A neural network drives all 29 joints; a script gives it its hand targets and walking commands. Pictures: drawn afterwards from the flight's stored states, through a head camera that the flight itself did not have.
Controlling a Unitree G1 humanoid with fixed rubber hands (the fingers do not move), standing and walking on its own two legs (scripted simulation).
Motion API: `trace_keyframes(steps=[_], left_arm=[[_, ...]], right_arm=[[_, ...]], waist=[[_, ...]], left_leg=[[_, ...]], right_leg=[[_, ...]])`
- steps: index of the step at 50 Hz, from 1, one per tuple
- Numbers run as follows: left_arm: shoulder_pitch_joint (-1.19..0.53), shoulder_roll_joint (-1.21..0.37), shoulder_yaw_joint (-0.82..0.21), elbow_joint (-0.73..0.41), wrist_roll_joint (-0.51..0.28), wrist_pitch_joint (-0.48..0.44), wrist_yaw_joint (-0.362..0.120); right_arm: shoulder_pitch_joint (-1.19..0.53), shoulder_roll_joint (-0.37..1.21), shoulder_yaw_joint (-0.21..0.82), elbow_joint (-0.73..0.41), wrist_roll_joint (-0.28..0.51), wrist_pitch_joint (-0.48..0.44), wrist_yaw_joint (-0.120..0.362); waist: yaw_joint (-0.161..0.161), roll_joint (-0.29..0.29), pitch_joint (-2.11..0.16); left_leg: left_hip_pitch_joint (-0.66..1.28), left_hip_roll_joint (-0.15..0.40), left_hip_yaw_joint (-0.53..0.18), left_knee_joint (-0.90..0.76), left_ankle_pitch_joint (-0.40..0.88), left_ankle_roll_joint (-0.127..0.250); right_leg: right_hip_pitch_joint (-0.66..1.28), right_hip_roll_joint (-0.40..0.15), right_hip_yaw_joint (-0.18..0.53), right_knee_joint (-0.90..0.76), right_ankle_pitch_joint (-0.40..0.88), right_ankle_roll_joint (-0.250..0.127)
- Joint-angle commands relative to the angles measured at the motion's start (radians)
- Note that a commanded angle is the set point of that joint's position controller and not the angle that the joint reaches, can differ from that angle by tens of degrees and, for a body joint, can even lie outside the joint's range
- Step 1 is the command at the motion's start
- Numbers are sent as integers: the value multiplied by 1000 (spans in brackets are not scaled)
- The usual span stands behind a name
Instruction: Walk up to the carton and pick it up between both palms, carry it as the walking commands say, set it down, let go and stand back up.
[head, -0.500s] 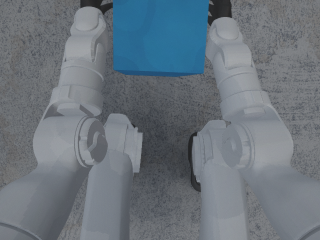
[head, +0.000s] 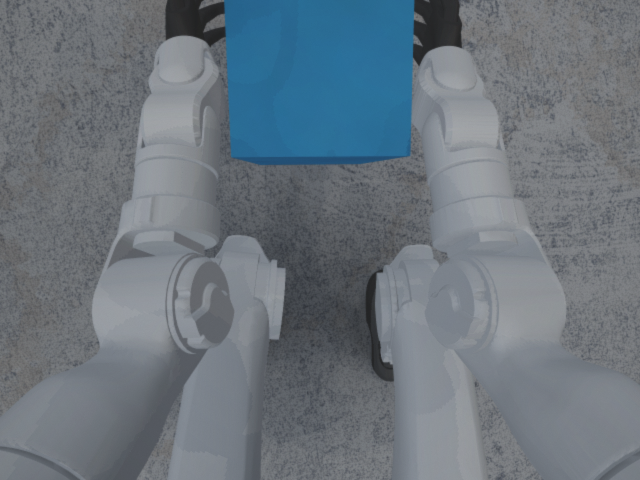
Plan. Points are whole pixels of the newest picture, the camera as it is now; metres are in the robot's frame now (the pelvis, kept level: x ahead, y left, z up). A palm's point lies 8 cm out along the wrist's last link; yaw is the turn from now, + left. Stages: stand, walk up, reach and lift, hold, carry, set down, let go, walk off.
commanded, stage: reach and lift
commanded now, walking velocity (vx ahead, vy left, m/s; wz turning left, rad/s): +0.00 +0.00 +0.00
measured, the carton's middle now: (313, 67) +0.52 +0.04 -0.18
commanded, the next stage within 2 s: none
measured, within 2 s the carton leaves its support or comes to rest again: neither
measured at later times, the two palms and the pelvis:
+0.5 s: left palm (162, 22) +0.50 +0.16 -0.03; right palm (469, 38) +0.51 -0.08 -0.04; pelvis +0.00 +0.00 +0.05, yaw +0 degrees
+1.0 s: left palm (122, 1) +0.48 +0.16 +0.04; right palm (520, 21) +0.49 -0.08 +0.03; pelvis +0.00 +0.00 +0.10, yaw +1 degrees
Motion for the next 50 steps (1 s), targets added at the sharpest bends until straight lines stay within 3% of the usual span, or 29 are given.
trace_keyframes(steps=[1,7,16,31,50], left_arm=[[-574,-1047,-525,38,-133,9,-275],[-550,-1066,-574,7,-161,31,-273],[-497,-1095,-537,61,-131,40,-288],[-484,-1136,-469,93,-87,64,-287],[-409,-1204,-503,68,-86,77,-273]], right_arm=[[-722,967,474,-91,128,-52,226],[-705,1005,522,-133,146,-29,209],[-638,1053,492,-83,118,-12,213],[-610,1070,429,-47,70,9,226],[-519,1134,457,-58,65,27,236]], waist=[[13,23,-1238],[19,5,-1310],[27,-5,-1207],[13,14,-1186],[0,21,-1190]], left_leg=[[760,-103,161,-154,312,21],[805,-101,165,-178,327,17],[785,-107,165,-247,299,22],[844,-112,158,-357,210,16],[984,-120,145,-475,221,9]], right_leg=[[530,121,-144,-173,259,-40],[629,122,-137,-205,288,-34],[636,123,-123,-282,269,-37],[670,123,-121,-386,194,-47],[800,121,-109,-505,219,-45]])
